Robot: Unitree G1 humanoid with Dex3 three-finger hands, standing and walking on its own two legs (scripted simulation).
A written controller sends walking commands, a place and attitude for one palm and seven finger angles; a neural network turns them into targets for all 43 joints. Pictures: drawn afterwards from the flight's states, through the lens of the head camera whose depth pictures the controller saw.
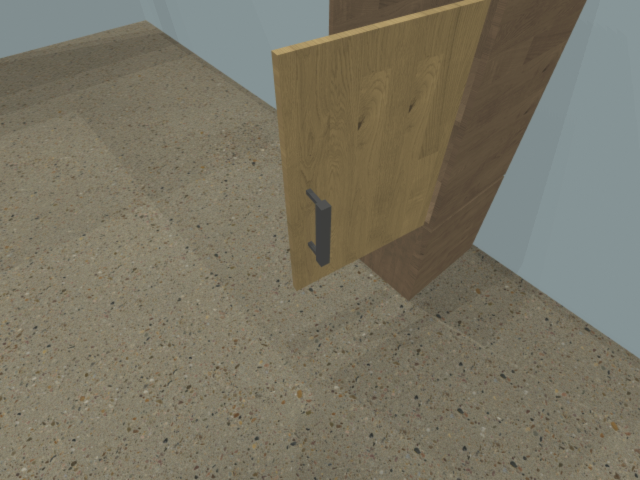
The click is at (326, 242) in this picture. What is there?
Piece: cupboard door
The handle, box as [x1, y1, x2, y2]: [306, 188, 330, 266]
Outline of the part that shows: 310,188 306,190 306,193 315,203 316,245 315,246 311,241 308,242 308,245 316,255 316,260 322,266 329,262 330,205 325,200 321,201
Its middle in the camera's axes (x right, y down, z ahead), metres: -0.01 -0.02 +0.80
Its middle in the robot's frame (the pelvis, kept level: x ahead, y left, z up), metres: +0.60 +0.04 -0.12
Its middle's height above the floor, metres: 0.67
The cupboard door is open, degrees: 81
